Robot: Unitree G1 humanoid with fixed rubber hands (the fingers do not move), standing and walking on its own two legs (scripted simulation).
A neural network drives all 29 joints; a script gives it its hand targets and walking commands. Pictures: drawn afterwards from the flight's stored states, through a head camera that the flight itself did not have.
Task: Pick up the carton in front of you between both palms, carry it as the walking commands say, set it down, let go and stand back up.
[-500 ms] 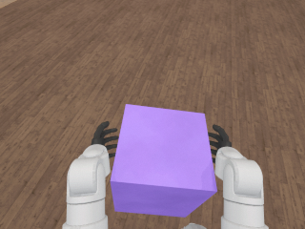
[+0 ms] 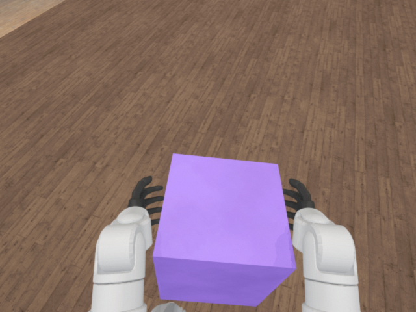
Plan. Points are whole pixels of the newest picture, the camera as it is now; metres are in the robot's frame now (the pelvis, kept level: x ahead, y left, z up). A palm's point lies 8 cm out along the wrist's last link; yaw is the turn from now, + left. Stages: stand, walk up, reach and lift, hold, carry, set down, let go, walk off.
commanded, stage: carry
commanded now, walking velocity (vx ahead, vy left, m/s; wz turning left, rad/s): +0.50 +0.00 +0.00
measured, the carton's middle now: (216, 234) +0.28 +0.01 -0.04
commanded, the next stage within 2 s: none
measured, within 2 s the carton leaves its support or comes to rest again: neither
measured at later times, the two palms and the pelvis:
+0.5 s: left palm (151, 82) +0.64 +0.18 +0.07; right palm (265, 84) +0.61 -0.11 +0.08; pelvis +0.34 +0.05 +0.00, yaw -4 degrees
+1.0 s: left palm (183, 30) +0.96 +0.12 +0.06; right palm (268, 31) +0.96 -0.17 +0.05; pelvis +0.68 -0.02 +0.00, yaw +0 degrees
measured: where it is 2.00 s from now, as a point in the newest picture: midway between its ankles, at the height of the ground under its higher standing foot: (222, 183)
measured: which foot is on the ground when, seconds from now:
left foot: up 0.00-0.26, down 0.28-0.78, up 0.80-1.00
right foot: down 0.00-0.32, up 0.34-0.76, down 0.78-1.00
